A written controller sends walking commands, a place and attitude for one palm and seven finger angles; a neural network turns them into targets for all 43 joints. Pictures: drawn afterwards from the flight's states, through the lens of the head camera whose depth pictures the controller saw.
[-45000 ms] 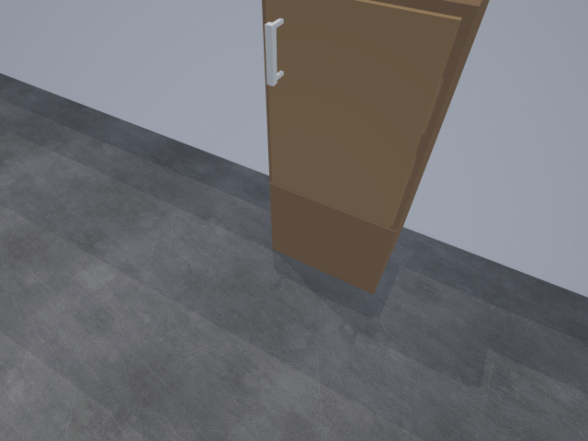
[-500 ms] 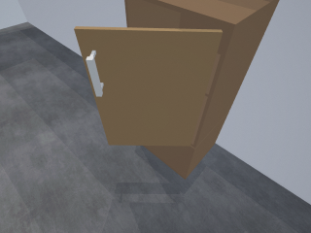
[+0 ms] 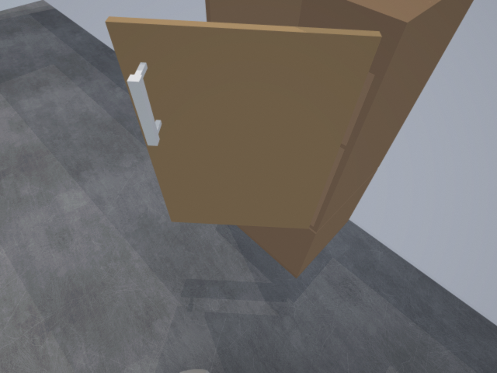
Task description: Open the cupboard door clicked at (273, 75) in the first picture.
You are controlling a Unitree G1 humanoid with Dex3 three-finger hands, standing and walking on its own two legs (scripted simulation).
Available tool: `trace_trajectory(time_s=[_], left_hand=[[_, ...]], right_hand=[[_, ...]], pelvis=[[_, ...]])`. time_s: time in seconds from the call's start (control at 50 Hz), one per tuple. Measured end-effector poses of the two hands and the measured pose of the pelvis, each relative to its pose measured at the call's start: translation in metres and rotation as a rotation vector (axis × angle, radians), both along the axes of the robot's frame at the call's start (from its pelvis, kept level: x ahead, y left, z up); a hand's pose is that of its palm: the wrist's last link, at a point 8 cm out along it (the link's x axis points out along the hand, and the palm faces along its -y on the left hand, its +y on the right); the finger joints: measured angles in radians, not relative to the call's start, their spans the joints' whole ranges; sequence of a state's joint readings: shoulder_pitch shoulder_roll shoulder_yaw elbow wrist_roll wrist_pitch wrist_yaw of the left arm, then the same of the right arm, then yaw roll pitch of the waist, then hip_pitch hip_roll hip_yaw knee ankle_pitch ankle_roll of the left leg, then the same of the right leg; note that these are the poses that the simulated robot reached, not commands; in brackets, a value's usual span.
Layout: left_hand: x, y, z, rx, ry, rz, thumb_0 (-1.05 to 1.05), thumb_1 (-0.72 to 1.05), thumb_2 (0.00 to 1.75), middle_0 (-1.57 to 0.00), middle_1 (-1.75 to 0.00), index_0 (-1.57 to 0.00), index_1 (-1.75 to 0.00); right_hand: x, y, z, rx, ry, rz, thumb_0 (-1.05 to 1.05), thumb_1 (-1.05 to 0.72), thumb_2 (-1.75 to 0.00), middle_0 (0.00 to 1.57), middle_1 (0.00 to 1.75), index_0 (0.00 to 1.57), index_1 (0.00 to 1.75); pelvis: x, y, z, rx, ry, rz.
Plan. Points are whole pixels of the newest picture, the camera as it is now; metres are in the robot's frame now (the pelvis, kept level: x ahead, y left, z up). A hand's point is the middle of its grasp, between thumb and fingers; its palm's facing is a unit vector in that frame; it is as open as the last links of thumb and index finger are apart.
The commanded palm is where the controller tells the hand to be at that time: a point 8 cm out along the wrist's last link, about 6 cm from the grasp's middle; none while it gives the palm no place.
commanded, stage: come to a stop and stand still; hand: left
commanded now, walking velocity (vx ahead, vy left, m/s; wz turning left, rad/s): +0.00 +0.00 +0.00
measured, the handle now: (148, 106) +0.52 +0.23 +0.12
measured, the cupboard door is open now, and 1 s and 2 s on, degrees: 42 42 42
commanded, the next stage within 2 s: look again from close up in 0.90 s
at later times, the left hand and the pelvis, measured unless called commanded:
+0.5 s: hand out of the picture +0.01 +0.20 -0.18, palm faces +0.05 -0.98 -0.20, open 7.4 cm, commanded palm none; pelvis -0.04 +0.01 -0.01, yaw +2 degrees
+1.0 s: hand out of the picture -0.09 +0.19 -0.18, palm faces +0.11 -0.99 -0.13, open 7.4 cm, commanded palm none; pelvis -0.05 +0.04 +0.00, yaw +4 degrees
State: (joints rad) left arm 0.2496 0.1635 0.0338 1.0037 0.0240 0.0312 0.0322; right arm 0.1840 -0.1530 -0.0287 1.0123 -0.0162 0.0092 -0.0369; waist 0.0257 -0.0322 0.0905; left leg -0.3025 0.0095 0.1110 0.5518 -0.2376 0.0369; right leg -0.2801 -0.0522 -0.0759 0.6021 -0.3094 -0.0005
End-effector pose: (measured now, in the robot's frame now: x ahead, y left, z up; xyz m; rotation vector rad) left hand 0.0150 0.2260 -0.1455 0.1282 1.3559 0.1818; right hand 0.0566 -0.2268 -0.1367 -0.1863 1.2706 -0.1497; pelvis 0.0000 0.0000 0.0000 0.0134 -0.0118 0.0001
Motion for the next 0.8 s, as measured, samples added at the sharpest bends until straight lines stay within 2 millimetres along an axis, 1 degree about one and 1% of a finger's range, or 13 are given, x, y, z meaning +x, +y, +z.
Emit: trace_trajectory(time_s=[0.06,0.14,0.2,0.28,0.34,0.38,0.5,0.56,0.62,0.66,0.7,0.8], left_hand=[[-0.007,-0.002,0.004,0.011,-0.001,-0.009,0.01,0.91,0.89,-0.20,-0.30,-0.20,-0.30],[-0.013,-0.004,0.007,0.029,-0.014,-0.026,0.00,0.91,0.89,-0.20,-0.30,-0.20,-0.30],[-0.012,-0.001,0.009,0.040,-0.062,-0.025,0.01,0.91,0.89,-0.20,-0.30,-0.20,-0.30],[-0.007,0.004,0.011,0.045,-0.133,-0.025,0.01,0.90,0.89,-0.20,-0.30,-0.20,-0.30],[-0.006,0.007,0.012,0.041,-0.164,-0.034,0.00,0.90,0.89,-0.20,-0.30,-0.20,-0.30],[-0.008,0.009,0.011,0.035,-0.169,-0.036,0.00,0.90,0.89,-0.20,-0.30,-0.20,-0.30],[-0.017,0.019,0.000,0.010,-0.142,-0.036,0.00,0.90,0.89,-0.20,-0.30,-0.20,-0.30],[-0.024,0.023,-0.001,-0.001,-0.125,-0.030,0.00,0.90,0.89,-0.20,-0.30,-0.20,-0.30],[-0.036,0.025,0.000,-0.006,-0.106,-0.013,0.00,0.91,0.89,-0.20,-0.30,-0.20,-0.30],[-0.048,0.025,0.001,-0.010,-0.085,0.002,0.00,0.91,0.89,-0.20,-0.30,-0.20,-0.30],[-0.061,0.023,0.001,-0.014,-0.058,0.019,0.00,0.91,0.89,-0.20,-0.30,-0.20,-0.30],[-0.095,0.017,0.002,-0.030,0.017,0.047,0.00,0.91,0.89,-0.20,-0.30,-0.20,-0.30]], right_hand=[[0.010,-0.001,-0.001,0.017,-0.040,0.005,0.01,-0.92,-0.90,0.20,0.30,0.20,0.30],[0.016,-0.001,0.000,0.040,-0.104,0.007,0.01,-0.92,-0.90,0.20,0.30,0.20,0.30],[0.014,0.001,0.002,0.047,-0.151,0.011,0.01,-0.92,-0.90,0.20,0.30,0.20,0.30],[0.003,0.003,0.004,0.047,-0.168,0.019,0.01,-0.92,-0.90,0.20,0.30,0.20,0.30],[-0.011,0.001,0.005,0.036,-0.153,0.023,0.01,-0.92,-0.90,0.20,0.30,0.20,0.30],[-0.024,0.000,0.006,0.026,-0.127,0.022,0.00,-0.92,-0.90,0.20,0.30,0.20,0.30],[-0.077,0.000,0.005,-0.015,-0.009,-0.009,0.01,-0.92,-0.90,0.20,0.30,0.20,0.30],[-0.103,0.005,0.006,-0.024,0.061,-0.023,0.01,-0.92,-0.90,0.20,0.30,0.20,0.30],[-0.117,0.010,0.007,-0.020,0.114,-0.023,0.01,-0.91,-0.90,0.20,0.30,0.20,0.30],[-0.120,0.014,0.007,-0.014,0.131,-0.016,0.01,-0.91,-0.90,0.20,0.30,0.20,0.30],[-0.117,0.017,0.006,-0.005,0.132,-0.007,0.01,-0.91,-0.90,0.20,0.30,0.20,0.30],[-0.095,0.027,0.006,0.015,0.074,0.013,0.01,-0.91,-0.90,0.20,0.30,0.20,0.30]], pelvis=[[-0.005,-0.003,0.000,-0.008,0.003,-0.001],[-0.010,-0.004,-0.001,-0.011,-0.012,0.002],[-0.013,-0.002,-0.002,-0.007,-0.036,0.013],[-0.020,-0.001,-0.002,-0.010,-0.055,0.020],[-0.027,0.000,-0.003,-0.013,-0.050,0.024],[-0.032,0.001,-0.003,-0.015,-0.043,0.028],[-0.041,0.010,-0.005,-0.032,-0.029,0.037],[-0.043,0.015,-0.003,-0.043,-0.024,0.044],[-0.045,0.018,-0.001,-0.045,-0.018,0.053],[-0.047,0.020,0.001,-0.044,-0.018,0.059],[-0.048,0.021,0.002,-0.042,-0.019,0.063],[-0.050,0.024,0.004,-0.037,-0.017,0.063]])
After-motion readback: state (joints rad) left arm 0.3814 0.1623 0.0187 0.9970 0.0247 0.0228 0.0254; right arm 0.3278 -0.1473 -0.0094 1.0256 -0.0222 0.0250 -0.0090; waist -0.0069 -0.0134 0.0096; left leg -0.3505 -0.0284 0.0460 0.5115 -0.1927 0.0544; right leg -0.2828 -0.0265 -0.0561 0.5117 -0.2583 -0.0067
